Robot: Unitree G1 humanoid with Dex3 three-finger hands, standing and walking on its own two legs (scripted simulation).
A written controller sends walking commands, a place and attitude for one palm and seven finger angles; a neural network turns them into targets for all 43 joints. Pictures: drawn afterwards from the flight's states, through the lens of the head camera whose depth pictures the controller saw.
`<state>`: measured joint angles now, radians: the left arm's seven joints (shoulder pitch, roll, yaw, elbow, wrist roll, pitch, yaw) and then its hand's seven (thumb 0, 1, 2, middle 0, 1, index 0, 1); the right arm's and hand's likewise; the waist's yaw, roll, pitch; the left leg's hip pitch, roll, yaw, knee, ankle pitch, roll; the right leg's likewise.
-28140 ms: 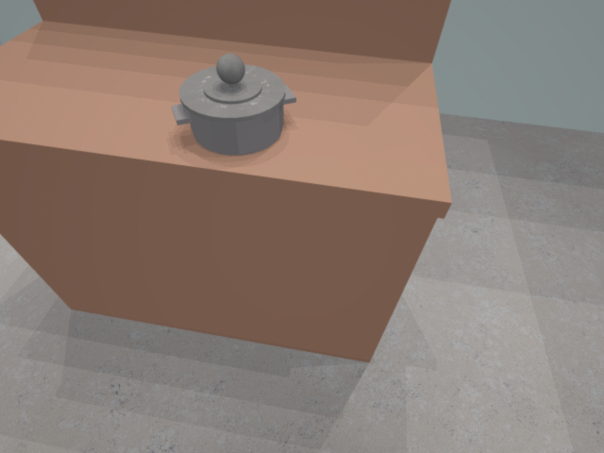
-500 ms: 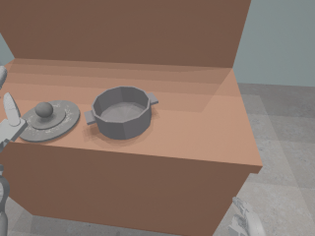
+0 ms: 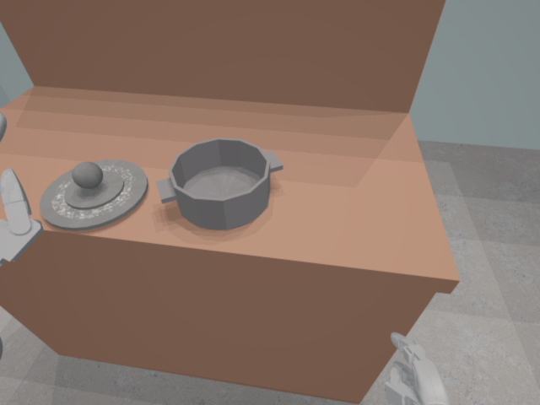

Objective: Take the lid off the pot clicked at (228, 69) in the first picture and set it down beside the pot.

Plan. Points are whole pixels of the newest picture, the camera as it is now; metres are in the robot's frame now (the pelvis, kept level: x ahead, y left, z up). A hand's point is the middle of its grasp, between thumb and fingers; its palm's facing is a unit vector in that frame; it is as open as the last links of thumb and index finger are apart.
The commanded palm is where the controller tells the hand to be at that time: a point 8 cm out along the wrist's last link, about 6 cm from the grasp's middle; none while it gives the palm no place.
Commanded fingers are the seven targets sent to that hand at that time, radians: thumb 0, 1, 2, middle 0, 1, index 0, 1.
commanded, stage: step back with the hand held close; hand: left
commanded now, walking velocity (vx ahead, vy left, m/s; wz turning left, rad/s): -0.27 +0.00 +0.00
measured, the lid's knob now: (87, 175) +0.45 +0.40 +0.09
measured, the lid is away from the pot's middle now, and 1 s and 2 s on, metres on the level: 0.25 0.25 0.25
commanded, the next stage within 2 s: stop stepping back and stand still in 1.04 s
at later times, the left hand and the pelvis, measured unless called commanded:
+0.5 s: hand out of the picture +0.14 +0.25 +0.26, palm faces +0.43 -0.75 -0.50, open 7.4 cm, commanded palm +0.09 +0.31 +0.26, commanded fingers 0.00 0.90 0.90 -0.20 -0.30 -0.20 -0.30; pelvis -0.05 +0.03 -0.01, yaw -2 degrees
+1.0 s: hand out of the picture +0.04 +0.26 +0.26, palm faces +0.35 -0.80 -0.49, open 7.4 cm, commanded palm -0.02 +0.34 +0.26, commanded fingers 0.00 0.90 0.90 -0.20 -0.30 -0.20 -0.30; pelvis -0.16 +0.06 -0.01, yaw -3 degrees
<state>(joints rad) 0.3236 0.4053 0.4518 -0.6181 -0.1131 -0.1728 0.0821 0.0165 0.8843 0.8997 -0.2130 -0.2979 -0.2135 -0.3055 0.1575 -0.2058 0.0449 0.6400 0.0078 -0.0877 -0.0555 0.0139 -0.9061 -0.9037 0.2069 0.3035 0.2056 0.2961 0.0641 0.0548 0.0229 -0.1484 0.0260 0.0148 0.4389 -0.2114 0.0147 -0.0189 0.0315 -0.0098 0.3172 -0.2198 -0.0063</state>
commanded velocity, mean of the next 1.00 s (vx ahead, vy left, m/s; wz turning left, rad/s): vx -0.31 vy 0.00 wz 0.04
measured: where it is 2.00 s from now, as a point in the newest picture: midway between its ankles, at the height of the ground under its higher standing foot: outside the picture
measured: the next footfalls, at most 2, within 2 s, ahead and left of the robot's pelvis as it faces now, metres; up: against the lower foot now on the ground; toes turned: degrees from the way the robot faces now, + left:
left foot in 0.70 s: -0.01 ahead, +0.14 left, +0.00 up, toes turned -1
right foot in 1.04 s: -0.22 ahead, -0.04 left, +0.00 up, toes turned +5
